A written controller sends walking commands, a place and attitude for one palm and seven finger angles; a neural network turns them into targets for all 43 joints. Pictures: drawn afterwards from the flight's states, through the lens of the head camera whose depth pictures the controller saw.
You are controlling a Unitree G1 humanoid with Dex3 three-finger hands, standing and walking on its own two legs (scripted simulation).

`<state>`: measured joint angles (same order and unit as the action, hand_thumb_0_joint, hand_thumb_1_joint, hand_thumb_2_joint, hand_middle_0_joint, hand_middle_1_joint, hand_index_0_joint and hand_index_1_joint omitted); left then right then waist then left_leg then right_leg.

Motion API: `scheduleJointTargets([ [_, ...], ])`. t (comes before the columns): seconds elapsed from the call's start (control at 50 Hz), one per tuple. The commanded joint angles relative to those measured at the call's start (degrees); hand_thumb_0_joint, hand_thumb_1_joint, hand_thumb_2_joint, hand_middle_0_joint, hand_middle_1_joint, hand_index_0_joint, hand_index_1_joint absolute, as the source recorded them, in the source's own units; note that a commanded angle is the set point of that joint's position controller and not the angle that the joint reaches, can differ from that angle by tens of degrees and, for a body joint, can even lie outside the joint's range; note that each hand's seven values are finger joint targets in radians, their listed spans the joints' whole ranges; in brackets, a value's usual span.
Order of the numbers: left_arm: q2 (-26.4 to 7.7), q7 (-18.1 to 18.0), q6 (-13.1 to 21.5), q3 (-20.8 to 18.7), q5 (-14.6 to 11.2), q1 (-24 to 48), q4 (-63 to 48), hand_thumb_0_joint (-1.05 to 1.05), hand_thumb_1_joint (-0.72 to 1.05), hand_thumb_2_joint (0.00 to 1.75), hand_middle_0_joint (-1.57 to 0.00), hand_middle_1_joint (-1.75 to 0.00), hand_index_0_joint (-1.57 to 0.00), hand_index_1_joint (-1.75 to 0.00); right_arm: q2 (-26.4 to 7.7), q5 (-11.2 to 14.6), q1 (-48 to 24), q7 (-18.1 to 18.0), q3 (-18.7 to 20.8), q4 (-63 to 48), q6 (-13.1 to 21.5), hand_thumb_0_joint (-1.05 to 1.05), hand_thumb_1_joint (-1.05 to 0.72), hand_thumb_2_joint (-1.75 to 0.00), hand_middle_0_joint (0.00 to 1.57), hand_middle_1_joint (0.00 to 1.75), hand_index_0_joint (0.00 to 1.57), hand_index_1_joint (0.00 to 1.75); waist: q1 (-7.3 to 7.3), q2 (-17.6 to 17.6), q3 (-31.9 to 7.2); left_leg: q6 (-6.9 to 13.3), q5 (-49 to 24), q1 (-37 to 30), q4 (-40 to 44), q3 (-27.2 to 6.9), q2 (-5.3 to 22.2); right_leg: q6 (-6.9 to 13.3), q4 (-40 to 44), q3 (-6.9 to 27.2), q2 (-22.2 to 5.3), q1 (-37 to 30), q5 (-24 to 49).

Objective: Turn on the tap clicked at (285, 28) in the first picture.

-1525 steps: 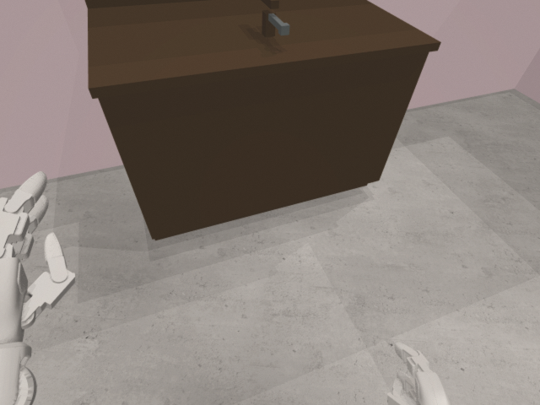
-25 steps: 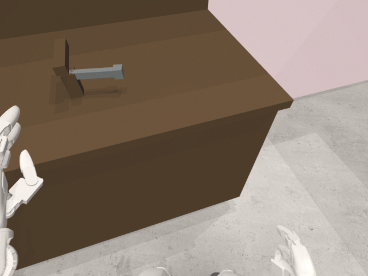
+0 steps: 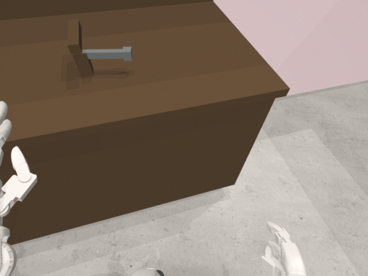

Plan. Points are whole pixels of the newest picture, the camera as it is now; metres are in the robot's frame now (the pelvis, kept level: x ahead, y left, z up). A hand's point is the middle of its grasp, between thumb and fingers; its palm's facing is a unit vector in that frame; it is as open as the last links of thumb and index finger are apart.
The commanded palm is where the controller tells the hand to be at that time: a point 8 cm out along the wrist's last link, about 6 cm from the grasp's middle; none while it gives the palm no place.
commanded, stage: step back with the hand held close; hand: left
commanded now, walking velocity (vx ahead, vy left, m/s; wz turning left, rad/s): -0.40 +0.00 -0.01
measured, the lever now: (127, 53) +0.65 +0.24 +0.10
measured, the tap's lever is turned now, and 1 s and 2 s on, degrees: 78 78 78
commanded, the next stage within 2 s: stop stepping back and stand still in 0.06 s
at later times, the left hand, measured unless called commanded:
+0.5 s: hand (25, 258) +0.11 +0.22 +0.16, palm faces +0.37 -0.84 -0.41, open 7.4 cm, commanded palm +0.06 +0.26 +0.18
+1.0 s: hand out of the picture +0.08 +0.22 +0.16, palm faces +0.40 -0.83 -0.38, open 7.4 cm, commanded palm +0.03 +0.26 +0.18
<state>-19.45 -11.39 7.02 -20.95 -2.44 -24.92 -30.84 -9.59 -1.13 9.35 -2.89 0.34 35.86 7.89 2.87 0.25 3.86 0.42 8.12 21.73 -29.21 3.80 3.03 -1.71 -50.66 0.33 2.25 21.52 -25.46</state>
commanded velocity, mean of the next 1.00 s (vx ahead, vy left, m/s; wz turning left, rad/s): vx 0.06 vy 0.03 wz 0.00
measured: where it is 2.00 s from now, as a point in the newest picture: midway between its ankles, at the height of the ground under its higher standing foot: outside the picture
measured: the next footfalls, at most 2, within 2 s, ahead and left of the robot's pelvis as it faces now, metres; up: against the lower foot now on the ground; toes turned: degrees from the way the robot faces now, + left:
right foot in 0.08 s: -0.08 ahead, -0.12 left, +0.00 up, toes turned -3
left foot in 0.36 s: -0.07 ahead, +0.09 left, +0.00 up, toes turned +2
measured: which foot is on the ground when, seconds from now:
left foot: down 0.00-0.10, up 0.12-0.34, down 0.36-1.00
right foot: up 0.00-0.06, down 0.08-1.00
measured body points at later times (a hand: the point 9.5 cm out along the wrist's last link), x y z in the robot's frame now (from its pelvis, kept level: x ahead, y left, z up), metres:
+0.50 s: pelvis -0.11 -0.02 +0.00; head -0.09 -0.01 +0.45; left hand +0.09 +0.26 +0.18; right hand +0.03 -0.29 -0.07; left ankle -0.11 +0.07 -0.73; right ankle -0.10 -0.12 -0.73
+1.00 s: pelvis -0.13 -0.02 +0.00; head -0.14 -0.03 +0.45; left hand +0.06 +0.26 +0.18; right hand +0.02 -0.27 -0.08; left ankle -0.11 +0.09 -0.73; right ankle -0.12 -0.12 -0.73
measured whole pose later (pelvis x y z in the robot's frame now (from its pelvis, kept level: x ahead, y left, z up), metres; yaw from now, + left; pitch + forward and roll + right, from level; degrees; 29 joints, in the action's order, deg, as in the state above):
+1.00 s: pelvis -0.13 -0.02 +0.00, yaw -1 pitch -2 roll +0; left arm -19.8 -9.6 7.9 -18.7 -2.5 -26.8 -25.1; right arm -13.4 -0.1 14.1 -3.5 0.2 35.3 5.9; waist -0.6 -1.1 0.8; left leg 0.6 14.8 13.3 -30.0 2.9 1.2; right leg 1.8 -28.9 -2.9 1.2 12.4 -14.6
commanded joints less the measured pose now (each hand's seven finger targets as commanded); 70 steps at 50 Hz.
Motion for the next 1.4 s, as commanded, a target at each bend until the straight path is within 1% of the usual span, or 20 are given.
scheduleJointTargets([
  [0.0,-7.34,0.05,2.34,-1.00,0.02,6.84,-12.44,0.00,0.90,0.90,-0.20,-0.30,-0.20,-0.30,-9.15,-0.02,-6.20,-0.64,2.92,-7.95,2.97,0.00,-0.90,-0.90,0.20,0.30,0.20,0.30,-1.83,-12.01,-11.61,5.16,-5.16,-8.72,13.15,-11.23,13.11,0.82,14.43,-0.34,-0.41,-6.01,1.69],
  [0.04,-10.06,0.55,3.06,-3.45,-0.23,6.00,-13.29,0.00,0.90,0.90,-0.20,-0.30,-0.20,-0.30,-8.72,0.13,-8.08,-0.68,2.66,-8.97,2.01,0.00,-0.90,-0.90,0.20,0.30,0.20,0.30,-0.72,-6.16,-10.61,2.31,4.77,-6.31,7.52,-7.68,9.47,2.29,31.07,0.37,-2.86,-8.33,12.01],
  [0.08,-16.15,0.85,4.56,-7.38,0.37,5.08,-14.58,0.00,0.90,0.90,-0.20,-0.30,-0.20,-0.30,-6.15,0.57,-7.22,-0.57,1.86,-9.44,0.44,0.00,-0.90,-0.90,0.20,0.30,0.20,0.30,-1.07,11.15,-12.52,-3.25,17.40,-0.43,-14.32,1.39,-1.60,8.69,37.38,18.07,-19.93,-5.84,32.02],
  [0.1,-15.31,0.66,4.72,-6.94,0.65,2.75,-13.83,0.00,0.90,0.90,-0.20,-0.30,-0.20,-0.30,-6.03,1.22,-7.73,-0.90,1.76,-10.08,0.24,0.00,-0.90,-0.90,0.20,0.30,0.20,0.30,-0.01,11.31,-14.13,-3.10,21.81,6.88,-23.07,-1.21,-4.18,7.89,32.13,17.49,-20.69,-13.27,61.30],
  [0.12,-15.28,1.15,3.67,-7.85,1.10,-0.69,-13.55,0.00,0.90,0.90,-0.20,-0.30,-0.20,-0.30,-5.69,1.50,-7.31,-0.76,1.90,-11.02,-0.19,0.00,-0.90,-0.90,0.20,0.30,0.20,0.30,-0.38,14.44,-18.47,-2.61,21.46,9.40,-26.35,-3.73,-4.07,6.45,25.81,12.77,-19.18,-20.30,73.97],
  [0.2,-10.95,1.46,3.20,-7.09,0.43,-7.57,-9.53,0.00,0.90,0.90,-0.20,-0.30,-0.20,-0.30,-5.41,1.42,-5.47,-0.79,0.95,-12.25,-2.75,0.00,-0.90,-0.90,0.20,0.30,0.20,0.30,-3.12,3.18,-15.66,-2.39,14.90,3.46,-17.66,-0.60,-3.47,8.87,24.52,9.75,-16.99,-17.23,58.66],
  [0.28,-12.35,-0.03,2.26,-6.87,-0.38,-2.62,-9.10,0.00,0.90,0.90,-0.20,-0.30,-0.20,-0.30,-8.65,1.92,-3.05,-1.51,2.30,-12.31,-3.00,0.00,-0.90,-0.90,0.20,0.30,0.20,0.30,-4.41,8.56,-14.45,-0.51,8.63,-4.32,-1.64,-1.40,-3.00,6.48,24.68,9.77,-15.77,-18.08,46.34],
  [0.34,-11.63,-0.19,2.29,-5.26,-0.82,-4.64,-12.31,0.00,0.90,0.90,-0.20,-0.30,-0.20,-0.30,-11.24,2.85,-2.94,-1.56,3.49,-13.44,-2.07,0.00,-0.90,-0.90,0.20,0.30,0.20,0.30,-2.71,-3.17,-13.00,1.98,-11.68,-13.00,6.37,-7.53,4.54,2.17,24.30,6.32,-8.12,-12.20,24.88],
  [0.38,-13.07,-0.26,2.83,-7.04,-0.51,-4.61,-13.60,0.00,0.90,0.90,-0.20,-0.30,-0.20,-0.30,-11.73,2.30,-3.19,-1.51,3.35,-13.39,-1.19,0.00,-0.90,-0.90,0.20,0.30,0.20,0.30,-2.50,-7.93,-12.60,2.81,-18.14,-15.12,5.14,-10.29,5.86,2.19,22.04,3.89,-4.69,-9.74,23.65],
  [0.42,-11.70,-0.58,3.96,-5.24,0.41,-2.38,-14.81,0.00,0.90,0.90,-0.20,-0.30,-0.20,-0.30,-10.10,1.10,-2.03,-1.25,2.45,-11.71,-0.60,0.00,-0.90,-0.90,0.20,0.30,0.20,0.30,-2.87,-14.55,-10.47,1.44,-16.59,-12.64,11.45,-13.37,7.90,0.86,15.24,-1.01,-2.65,-6.07,6.80],
  [0.5,-10.07,-0.97,4.45,-3.29,1.17,3.82,-9.71,0.00,0.90,0.90,-0.20,-0.30,-0.20,-0.30,-10.34,0.90,-1.84,-1.79,2.36,-9.22,1.67,0.00,-0.90,-0.90,0.20,0.30,0.20,0.30,-3.47,-7.25,-5.34,5.30,13.92,-4.76,16.79,-15.71,10.28,1.00,16.08,-1.19,-2.79,-7.57,3.68],
  [0.56,-8.85,-0.48,4.16,-1.77,1.51,6.19,-5.52,0.00,0.90,0.90,-0.20,-0.30,-0.20,-0.30,-10.76,0.67,-3.10,-2.03,2.08,-8.66,1.29,0.00,-0.90,-0.90,0.20,0.30,0.20,0.30,-3.49,-7.76,-3.11,3.48,28.92,2.61,15.83,-11.83,6.69,2.63,25.06,-2.35,-2.37,-14.20,5.12],
  [0.6,-9.05,-0.05,4.00,-1.52,1.55,6.67,-4.54,0.00,0.90,0.90,-0.20,-0.30,-0.20,-0.30,-10.27,0.37,-2.88,-1.89,2.41,-8.81,0.79,0.00,-0.90,-0.90,0.20,0.30,0.20,0.30,-3.47,-1.12,-3.67,2.25,28.25,2.42,8.27,-7.38,2.50,4.85,30.56,4.14,-5.52,-11.89,-2.37],
  [0.64,-10.31,0.31,3.68,-2.76,1.02,5.46,-5.28,0.00,0.90,0.90,-0.20,-0.30,-0.20,-0.30,-8.94,0.33,-2.18,-1.49,2.52,-8.73,0.47,0.00,-0.90,-0.90,0.20,0.30,0.20,0.30,-3.44,8.71,-4.98,1.18,18.24,-0.04,-8.28,-2.86,-1.36,9.51,39.07,19.56,-14.35,-6.99,-10.68],
  [0.7,-10.55,0.40,3.94,-3.44,0.28,6.42,-6.69,0.00,0.90,0.90,-0.20,-0.30,-0.20,-0.30,-8.01,1.00,-1.23,-0.73,2.11,-8.28,0.56,0.00,-0.90,-0.90,0.20,0.30,0.20,0.30,-3.52,5.83,-6.76,0.30,17.43,2.61,-16.14,-2.42,-1.43,12.52,37.28,20.01,-19.48,-11.16,1.72],
  [0.76,-10.77,0.07,4.08,-4.41,0.16,4.47,-5.97,0.00,0.90,0.90,-0.20,-0.30,-0.20,-0.30,-7.70,0.93,-1.38,-0.83,1.52,-8.59,0.32,0.00,-0.90,-0.90,0.20,0.30,0.20,0.30,-3.87,3.72,-6.85,0.88,12.13,-5.82,-2.66,-0.55,-1.54,9.11,33.14,12.23,-15.57,-8.81,4.93],
  [0.84,-10.34,0.26,4.47,-4.44,-0.39,2.93,-7.02,0.00,0.90,0.90,-0.20,-0.30,-0.20,-0.30,-9.76,1.27,-2.61,-1.23,2.15,-10.34,0.72,0.00,-0.90,-0.90,0.20,0.30,0.20,0.30,-2.79,-1.69,-6.43,3.39,6.89,-8.34,5.38,-8.13,4.08,3.22,26.87,4.77,-6.32,-8.66,10.23],
  [0.9,-9.85,0.77,4.63,-4.20,0.20,3.12,-6.48,0.00,0.90,0.90,-0.20,-0.30,-0.20,-0.30,-8.95,1.02,-2.78,-1.25,1.48,-10.06,0.99,0.00,-0.90,-0.90,0.20,0.30,0.20,0.30,-3.12,-3.49,-1.61,2.91,14.06,-3.78,8.72,-8.81,3.97,2.89,28.58,3.51,-5.69,-7.01,5.71],
  [1.02,-8.45,0.76,5.28,-2.52,0.37,4.36,-7.33,0.00,0.90,0.90,-0.20,-0.30,-0.20,-0.30,-9.59,1.16,-2.13,-0.91,2.15,-9.98,2.55,0.00,-0.90,-0.90,0.20,0.30,0.20,0.30,-2.86,-3.41,-7.77,1.80,2.73,-8.06,6.56,-6.59,3.24,2.58,27.77,3.36,-6.00,-12.11,18.19],
  [1.38,-9.31,0.78,5.04,-3.82,-0.10,2.04,-9.95,0.00,0.90,0.90,-0.20,-0.30,-0.20,-0.30,-8.76,0.81,-3.71,-1.23,1.67,-11.37,1.51,0.00,-0.90,-0.90,0.20,0.30,0.20,0.30,-2.73,-4.72,-10.73,0.70,-4.19,-10.81,7.84,-5.86,3.55,2.06,28.45,1.31,-5.21,-14.09,23.50],
])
